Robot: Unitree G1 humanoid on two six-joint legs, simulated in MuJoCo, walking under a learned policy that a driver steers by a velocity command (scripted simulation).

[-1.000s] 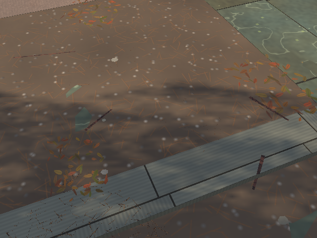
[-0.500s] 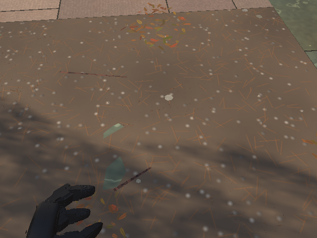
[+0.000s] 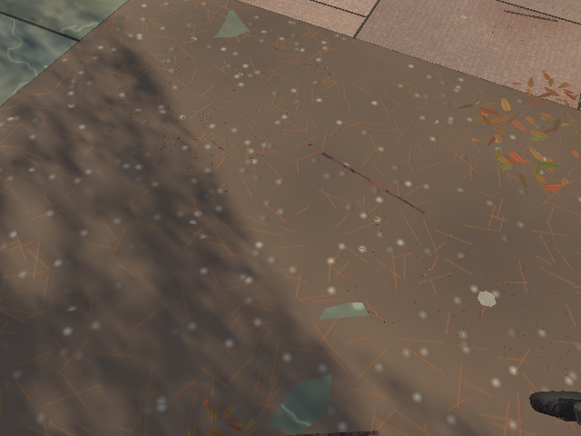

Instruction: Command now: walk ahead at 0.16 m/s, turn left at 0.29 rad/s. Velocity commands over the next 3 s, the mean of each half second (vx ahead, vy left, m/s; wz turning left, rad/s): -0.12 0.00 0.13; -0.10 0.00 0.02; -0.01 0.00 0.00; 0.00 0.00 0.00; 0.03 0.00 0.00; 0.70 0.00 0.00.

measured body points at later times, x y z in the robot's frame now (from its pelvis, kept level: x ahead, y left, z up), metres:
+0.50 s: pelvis -0.02 -0.07 +0.02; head +0.03 -0.10 +0.46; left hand +0.07 +0.21 -0.09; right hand +0.13 -0.35 -0.12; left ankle -0.01 +0.08 -0.63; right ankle +0.02 -0.17 -0.72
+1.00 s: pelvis -0.13 -0.07 +0.02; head -0.13 -0.04 +0.47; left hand -0.07 +0.23 -0.12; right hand -0.11 -0.32 -0.11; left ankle -0.18 +0.02 -0.72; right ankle -0.12 -0.20 -0.65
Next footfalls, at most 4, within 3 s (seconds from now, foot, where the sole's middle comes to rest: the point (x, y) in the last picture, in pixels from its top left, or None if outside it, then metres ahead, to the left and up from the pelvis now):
0.38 right None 0.06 -0.16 -0.76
0.84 left None -0.14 0.03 -0.76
1.14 right None -0.11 -0.21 -0.76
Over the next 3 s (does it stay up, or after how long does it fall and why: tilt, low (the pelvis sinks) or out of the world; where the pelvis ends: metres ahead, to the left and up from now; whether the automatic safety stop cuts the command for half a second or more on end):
stays up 0.06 -0.07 0.01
